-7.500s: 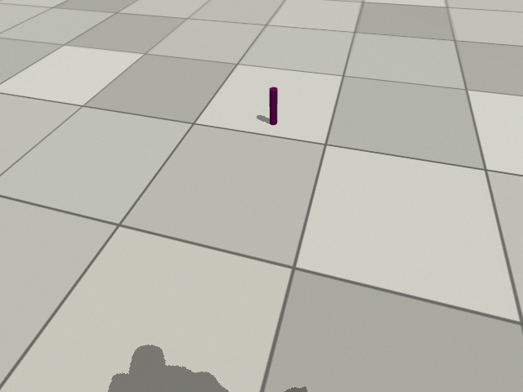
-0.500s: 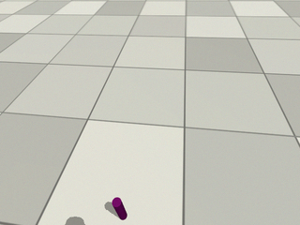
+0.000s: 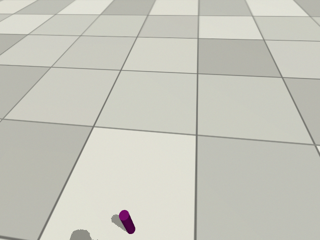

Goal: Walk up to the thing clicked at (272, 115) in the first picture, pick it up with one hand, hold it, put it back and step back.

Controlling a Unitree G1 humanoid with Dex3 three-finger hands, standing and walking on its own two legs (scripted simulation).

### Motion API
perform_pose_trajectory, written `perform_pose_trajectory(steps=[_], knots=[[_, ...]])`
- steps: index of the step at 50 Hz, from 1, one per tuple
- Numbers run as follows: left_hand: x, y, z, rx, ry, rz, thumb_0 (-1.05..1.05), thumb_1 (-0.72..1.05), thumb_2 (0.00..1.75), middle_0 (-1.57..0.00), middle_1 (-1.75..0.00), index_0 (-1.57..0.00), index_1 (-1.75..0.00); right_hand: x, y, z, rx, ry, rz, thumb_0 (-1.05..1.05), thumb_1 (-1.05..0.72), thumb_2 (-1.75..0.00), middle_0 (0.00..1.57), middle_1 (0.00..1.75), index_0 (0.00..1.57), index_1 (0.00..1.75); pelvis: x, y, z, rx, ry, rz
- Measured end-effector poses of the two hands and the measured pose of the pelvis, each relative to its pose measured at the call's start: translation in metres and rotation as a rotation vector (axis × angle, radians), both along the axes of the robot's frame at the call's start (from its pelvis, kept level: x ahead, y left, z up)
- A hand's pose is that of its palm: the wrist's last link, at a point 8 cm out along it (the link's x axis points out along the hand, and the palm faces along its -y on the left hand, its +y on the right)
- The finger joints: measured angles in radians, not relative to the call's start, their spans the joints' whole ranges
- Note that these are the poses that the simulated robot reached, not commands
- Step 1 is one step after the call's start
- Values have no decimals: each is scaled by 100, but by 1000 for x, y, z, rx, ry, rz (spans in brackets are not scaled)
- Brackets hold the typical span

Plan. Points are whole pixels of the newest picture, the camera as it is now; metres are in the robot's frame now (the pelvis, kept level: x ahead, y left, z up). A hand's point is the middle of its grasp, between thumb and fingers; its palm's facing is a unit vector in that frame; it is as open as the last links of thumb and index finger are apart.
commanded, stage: stand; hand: left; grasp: from the side
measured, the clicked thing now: (127, 222) +0.38 +0.22 -0.66
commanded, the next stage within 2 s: go down in 0.70 s
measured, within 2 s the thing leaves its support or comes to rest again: neither
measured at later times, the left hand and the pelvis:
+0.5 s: hand out of the picture +0.08 +0.25 -0.15, palm faces -0.04 -0.94 -0.35, open 7.4 cm; pelvis +0.01 +0.00 +0.00, yaw +0 degrees
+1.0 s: hand out of the picture +0.14 +0.25 -0.16, palm faces +0.03 -0.94 -0.33, open 10.0 cm; pelvis -0.01 +0.00 -0.01, yaw +1 degrees
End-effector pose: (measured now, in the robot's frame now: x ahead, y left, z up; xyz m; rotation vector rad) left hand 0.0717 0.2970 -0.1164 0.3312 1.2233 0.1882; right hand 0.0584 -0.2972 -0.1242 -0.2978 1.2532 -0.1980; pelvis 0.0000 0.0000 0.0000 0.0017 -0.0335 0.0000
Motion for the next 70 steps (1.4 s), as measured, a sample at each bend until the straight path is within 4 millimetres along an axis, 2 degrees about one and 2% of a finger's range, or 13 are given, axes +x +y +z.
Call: perform_pose_trajectory(steps=[23,41,43,49,53,60,70], knots=[[7,1,1,4,-7,-4,1,90,90,-20,-30,-20,-30,10,1,1,0,-13,6,1,-90,-89,21,30,20,30,5,0,0,0,3,0],[8,1,0,1,-7,-4,1,90,90,-21,-30,-20,-30,11,1,2,-3,-14,0,1,-90,-89,21,30,20,30,7,1,0,0,0,-2],[15,-1,1,-4,-54,20,1,88,88,-21,-28,-20,-28,14,4,3,-4,-62,-5,1,-91,-90,21,30,20,30,4,2,-2,0,19,11],[54,0,-5,-22,-130,25,1,66,66,-13,-15,-12,-15,19,26,-2,28,-140,10,1,-95,-91,20,30,20,30,-9,2,-10,-1,95,25],[68,7,-6,-8,-153,7,1,45,44,-10,-10,-9,-9,17,40,-5,52,-168,-6,1,-95,-91,20,30,20,30,-9,4,-15,-1,127,20],[65,18,-8,8,-127,20,1,7,20,-8,-6,-8,-6,27,55,-6,60,-232,-8,1,-92,-90,21,30,20,30,-5,13,-22,-8,156,20],[61,23,-24,-23,-176,19,0,-35,8,-10,-8,-8,-8,61,61,-8,17,-354,44,1,-86,-88,21,30,20,30,-3,24,-44,-23,209,26]])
